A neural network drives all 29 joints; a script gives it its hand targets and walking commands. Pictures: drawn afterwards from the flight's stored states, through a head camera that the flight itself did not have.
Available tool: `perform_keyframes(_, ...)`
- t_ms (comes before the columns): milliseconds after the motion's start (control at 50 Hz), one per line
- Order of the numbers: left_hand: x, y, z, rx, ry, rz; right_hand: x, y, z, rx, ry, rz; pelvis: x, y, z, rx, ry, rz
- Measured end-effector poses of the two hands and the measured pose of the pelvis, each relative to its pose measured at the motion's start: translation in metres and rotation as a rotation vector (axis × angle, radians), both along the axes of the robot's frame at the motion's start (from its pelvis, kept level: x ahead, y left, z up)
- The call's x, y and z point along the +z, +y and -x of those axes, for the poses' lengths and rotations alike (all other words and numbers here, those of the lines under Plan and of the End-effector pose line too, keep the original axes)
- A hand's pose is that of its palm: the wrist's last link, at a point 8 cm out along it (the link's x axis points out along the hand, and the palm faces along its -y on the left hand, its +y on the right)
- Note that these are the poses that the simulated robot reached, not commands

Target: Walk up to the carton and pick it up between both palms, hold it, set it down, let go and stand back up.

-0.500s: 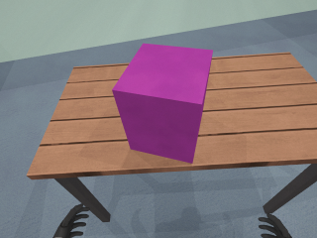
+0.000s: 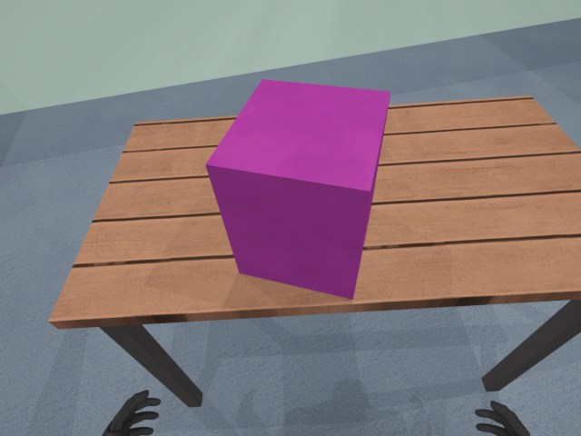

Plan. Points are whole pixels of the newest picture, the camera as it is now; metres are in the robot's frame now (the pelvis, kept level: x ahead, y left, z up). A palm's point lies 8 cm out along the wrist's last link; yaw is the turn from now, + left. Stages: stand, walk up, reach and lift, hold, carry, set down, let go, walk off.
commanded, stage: stand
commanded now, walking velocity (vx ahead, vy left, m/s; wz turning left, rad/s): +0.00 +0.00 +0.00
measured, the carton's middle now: (308, 190) +0.46 +0.01 +0.07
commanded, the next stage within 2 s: none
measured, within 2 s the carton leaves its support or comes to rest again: neither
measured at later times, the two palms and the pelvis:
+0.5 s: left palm out of the picture +0.10 +0.27 -0.08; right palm out of the picture +0.10 -0.28 -0.11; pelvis -0.01 +0.00 +0.00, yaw +0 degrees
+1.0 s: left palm out of the picture +0.08 +0.28 -0.09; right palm out of the picture +0.08 -0.28 -0.12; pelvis -0.02 +0.00 +0.00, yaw +0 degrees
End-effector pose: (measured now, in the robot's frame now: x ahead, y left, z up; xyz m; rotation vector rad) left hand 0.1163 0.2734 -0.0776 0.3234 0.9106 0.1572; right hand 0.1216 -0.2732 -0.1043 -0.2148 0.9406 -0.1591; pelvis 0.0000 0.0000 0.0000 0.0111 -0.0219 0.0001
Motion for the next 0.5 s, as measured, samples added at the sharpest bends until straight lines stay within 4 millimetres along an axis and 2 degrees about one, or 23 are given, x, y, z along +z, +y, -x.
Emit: perform_keyframes(500, -0.006, 0.001, 0.015, 0.019, 0.04, -0.001, -0.007, -0.004, 0.02, -0.016, 0.047, -0.003, 0.0, -0.002, 0.007, 0.0, -0.01, -0.002)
